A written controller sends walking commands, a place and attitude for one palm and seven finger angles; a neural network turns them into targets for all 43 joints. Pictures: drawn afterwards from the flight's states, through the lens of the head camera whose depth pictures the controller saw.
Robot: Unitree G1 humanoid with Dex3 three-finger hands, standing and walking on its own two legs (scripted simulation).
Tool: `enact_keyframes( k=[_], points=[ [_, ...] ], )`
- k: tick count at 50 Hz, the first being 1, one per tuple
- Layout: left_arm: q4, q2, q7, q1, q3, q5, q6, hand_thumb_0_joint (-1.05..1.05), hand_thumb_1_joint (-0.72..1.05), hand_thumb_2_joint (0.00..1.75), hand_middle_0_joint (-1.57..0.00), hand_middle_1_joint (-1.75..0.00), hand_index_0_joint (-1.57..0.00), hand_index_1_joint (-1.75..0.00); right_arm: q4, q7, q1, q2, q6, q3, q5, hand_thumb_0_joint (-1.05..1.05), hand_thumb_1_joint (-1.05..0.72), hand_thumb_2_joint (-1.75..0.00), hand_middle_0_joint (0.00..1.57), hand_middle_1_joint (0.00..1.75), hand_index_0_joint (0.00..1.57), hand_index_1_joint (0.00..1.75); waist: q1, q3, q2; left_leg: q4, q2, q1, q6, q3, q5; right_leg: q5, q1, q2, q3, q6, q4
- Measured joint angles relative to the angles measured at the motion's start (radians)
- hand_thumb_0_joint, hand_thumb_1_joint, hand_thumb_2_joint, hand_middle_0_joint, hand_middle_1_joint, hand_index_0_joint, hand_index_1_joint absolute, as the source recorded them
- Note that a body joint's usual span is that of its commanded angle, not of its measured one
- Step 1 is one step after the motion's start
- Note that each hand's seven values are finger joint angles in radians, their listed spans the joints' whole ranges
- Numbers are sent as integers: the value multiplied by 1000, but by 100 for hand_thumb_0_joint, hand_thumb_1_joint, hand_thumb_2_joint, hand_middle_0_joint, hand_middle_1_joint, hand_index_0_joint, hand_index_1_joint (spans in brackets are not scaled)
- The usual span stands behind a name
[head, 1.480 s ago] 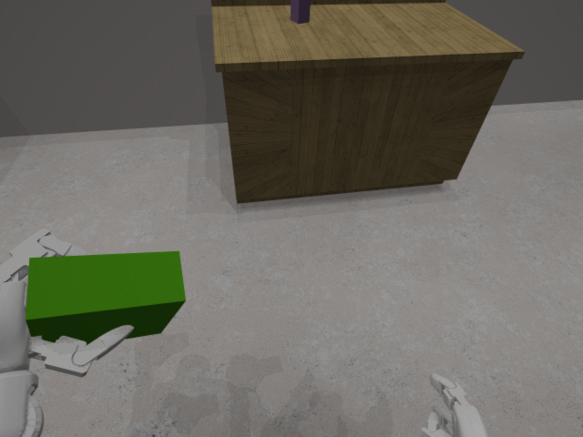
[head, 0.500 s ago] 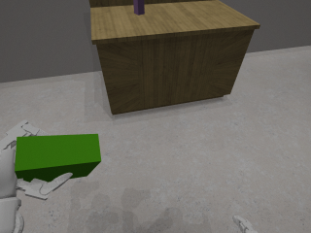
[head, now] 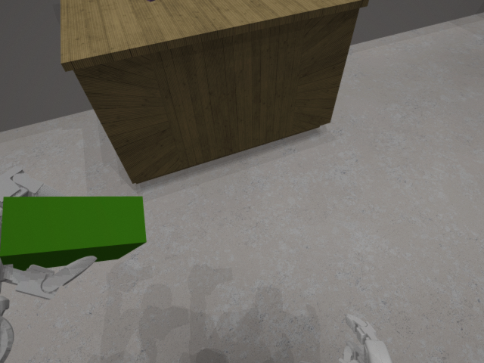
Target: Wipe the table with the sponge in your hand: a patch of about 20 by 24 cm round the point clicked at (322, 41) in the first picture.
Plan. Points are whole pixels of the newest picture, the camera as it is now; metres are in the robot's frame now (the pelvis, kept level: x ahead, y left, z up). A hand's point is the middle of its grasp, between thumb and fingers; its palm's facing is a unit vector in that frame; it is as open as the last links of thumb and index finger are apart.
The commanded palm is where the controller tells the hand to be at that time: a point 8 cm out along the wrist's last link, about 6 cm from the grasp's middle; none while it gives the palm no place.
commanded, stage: walk to a spot facing it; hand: left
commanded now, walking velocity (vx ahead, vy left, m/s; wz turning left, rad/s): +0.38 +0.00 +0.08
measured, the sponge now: (93, 233) +0.24 +0.20 +0.16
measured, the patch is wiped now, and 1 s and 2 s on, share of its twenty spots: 0.00 0.00 0.00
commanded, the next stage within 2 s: turn to face it in 1.60 s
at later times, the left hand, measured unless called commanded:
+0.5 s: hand (88, 127) +0.40 +0.25 +0.20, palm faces +0.44 -0.82 -0.37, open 9.8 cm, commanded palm +0.32 +0.28 +0.20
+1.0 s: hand (132, 89) +0.50 +0.21 +0.19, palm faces +0.50 -0.75 -0.43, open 9.8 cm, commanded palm +0.43 +0.25 +0.20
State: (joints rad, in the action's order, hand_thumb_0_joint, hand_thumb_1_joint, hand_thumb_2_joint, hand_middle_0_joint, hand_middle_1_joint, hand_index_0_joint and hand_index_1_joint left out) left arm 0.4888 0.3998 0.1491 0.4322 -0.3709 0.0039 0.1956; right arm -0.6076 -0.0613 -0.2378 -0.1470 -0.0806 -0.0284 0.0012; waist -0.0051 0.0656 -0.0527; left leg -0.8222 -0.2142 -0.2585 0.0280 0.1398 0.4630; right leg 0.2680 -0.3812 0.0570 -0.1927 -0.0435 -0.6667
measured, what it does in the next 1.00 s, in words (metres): walks ahead: left foot, then right foot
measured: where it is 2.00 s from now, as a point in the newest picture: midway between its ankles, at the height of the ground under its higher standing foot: (270, 282)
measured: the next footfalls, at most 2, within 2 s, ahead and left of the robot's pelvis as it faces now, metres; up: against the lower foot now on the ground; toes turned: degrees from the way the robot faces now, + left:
left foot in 0.38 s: +0.28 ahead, +0.12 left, +0.00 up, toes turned +11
right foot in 0.74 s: +0.30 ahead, -0.17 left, +0.00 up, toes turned -6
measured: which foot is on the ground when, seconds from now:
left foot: up 0.00-0.36, down 0.38-0.74, up 0.76-1.00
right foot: down 0.00-0.38, up 0.40-0.72, down 0.74-1.00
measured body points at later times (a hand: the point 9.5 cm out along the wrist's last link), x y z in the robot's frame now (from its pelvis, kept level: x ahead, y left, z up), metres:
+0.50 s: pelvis +0.16 +0.00 +0.00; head +0.18 +0.02 +0.45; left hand +0.37 +0.29 +0.21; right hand +0.35 -0.22 -0.07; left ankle +0.24 +0.11 -0.72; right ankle +0.10 -0.11 -0.64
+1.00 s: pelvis +0.31 -0.05 +0.02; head +0.35 -0.04 +0.47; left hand +0.46 +0.25 +0.22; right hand +0.50 -0.29 -0.07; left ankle +0.37 +0.08 -0.69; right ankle +0.26 -0.16 -0.72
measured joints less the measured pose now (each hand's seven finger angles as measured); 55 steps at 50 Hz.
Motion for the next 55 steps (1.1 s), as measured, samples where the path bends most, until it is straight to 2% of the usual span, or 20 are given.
enact_keyframes(
  k=[3,6,8,11,16,19,20,23,26,30,36,38,40,42,44,48,51,52,53,55],
  points=[
    [-3,-39,-7,-11,5,-10,-1,0,-46,98,-79,-132,-79,-133,-55,12,51,-46,34,22,-2,1,-91,-90,21,30,20,30,3,31,1,-370,73,-164,-9,-97,9,60,20,-1,8,-21,-36],
    [20,-57,-9,48,5,-7,10,0,-46,98,-79,-132,-79,-133,-63,12,68,-80,56,43,-1,1,-91,-90,21,30,20,30,-15,34,4,-499,100,-293,5,-101,-60,59,78,-8,6,-11,29],
    [39,-51,-9,82,2,-5,19,0,-46,98,-79,-132,-79,-133,-52,8,66,-93,64,56,1,1,-91,-90,21,30,20,30,-21,30,16,-446,99,-344,10,-81,-98,55,119,-11,3,-13,79],
    [61,-29,-2,103,-9,-7,30,0,-46,98,-79,-132,-79,-133,-24,5,49,-102,67,69,3,1,-91,-90,20,30,20,30,-15,24,46,-214,90,-349,3,-34,-151,57,173,-8,5,-8,135],
    [82,-16,21,76,-16,-8,34,0,-46,98,-79,-132,-79,-133,14,-3,15,-103,49,76,4,1,-91,-90,20,30,20,30,12,5,89,114,109,-247,-19,38,-208,118,251,4,9,15,140],
    [91,-24,35,48,-19,-10,36,0,-46,98,-79,-132,-79,-133,43,-9,9,-105,37,71,4,1,-91,-90,20,30,20,30,24,-15,92,271,134,-133,-51,62,-306,210,241,16,23,33,0],
    [79,-21,37,20,-22,-12,39,0,-46,98,-79,-132,-79,-133,42,-12,27,-93,32,75,4,1,-91,-90,20,30,20,30,18,-9,100,233,137,-140,-66,62,-337,241,205,21,46,38,-119],
    [5,-11,24,-77,-16,-14,32,0,-46,98,-79,-132,-79,-133,25,-2,79,-41,25,60,1,1,-91,-90,20,30,20,30,2,4,109,149,141,-145,-77,50,-249,283,61,-5,132,47,-450],
    [20,-10,10,-75,-21,-16,19,0,-46,98,-79,-132,-79,-133,21,16,98,8,6,29,-1,1,-91,-90,20,30,20,30,-10,1,93,179,128,-129,-67,32,-236,232,-67,5,140,57,-534],
    [95,-20,2,19,-19,-23,43,0,-46,98,-79,-132,-79,-133,23,26,65,46,-21,0,1,1,-91,-90,20,30,20,30,2,-7,51,249,102,-89,-47,10,-248,146,-107,41,107,71,-344],
    [33,-25,4,47,-16,-20,38,0,-46,98,-80,-132,-79,-133,-6,5,-4,39,-18,-10,-1,1,-90,-90,21,30,21,30,41,-28,-7,242,72,-53,-14,-39,-195,115,43,23,38,90,7],
    [4,-30,9,16,-12,-11,16,0,-46,98,-80,-132,-79,-133,-13,0,-14,22,-9,-7,-4,1,-90,-90,21,30,21,30,47,-33,-2,135,74,-85,-25,-50,-102,34,81,20,36,62,74],
    [-28,-68,8,-25,21,-8,-4,0,-46,98,-80,-132,-79,-133,-52,-4,0,-17,3,4,-3,1,-90,-90,21,30,21,30,45,-24,-12,-81,98,-151,-27,-87,-7,50,87,30,16,42,15],
    [-41,-98,5,-33,46,-9,-17,0,-46,98,-80,-132,-79,-133,-85,-4,17,-54,18,17,-4,1,-91,-90,21,30,21,30,41,-17,-3,-264,126,-208,-17,-95,1,90,124,41,6,40,21],
    [-31,-107,2,-15,55,-5,-14,0,-46,98,-80,-132,-79,-133,-91,-6,29,-80,32,30,-3,1,-91,-90,21,30,20,30,26,-9,13,-319,136,-245,-10,-78,-14,94,169,49,-4,51,64],
    [34,-69,7,34,37,-1,10,0,-46,98,-80,-132,-79,-133,-37,-7,31,-102,44,62,-1,2,-91,-90,20,30,20,30,-2,11,66,-86,132,-233,-15,-6,-72,97,240,68,-26,57,134],
    [102,-30,22,60,4,-7,25,0,-46,98,-80,-132,-79,-133,17,-7,22,-111,38,80,0,2,-91,-90,20,30,20,30,-2,20,104,144,152,-176,-22,51,-156,141,258,87,-32,71,104],
    [122,-22,29,68,-10,-10,31,0,-46,98,-80,-132,-79,-133,36,-8,22,-117,36,84,0,1,-91,-90,20,30,20,30,1,21,108,219,163,-143,-29,65,-203,169,245,96,-30,75,49],
    [136,-17,36,72,-22,-13,37,0,-46,98,-80,-132,-79,-133,54,-9,27,-124,32,91,-1,1,-91,-90,20,30,20,30,4,22,99,258,163,-122,-58,61,-298,192,212,100,-25,74,-49],
    [112,3,38,25,-36,-16,45,0,-46,98,-80,-132,-79,-133,51,-8,60,-99,24,105,-5,1,-91,-90,20,30,20,30,-3,39,105,171,162,-139,-88,51,-284,268,114,79,57,76,-319]
  ],
)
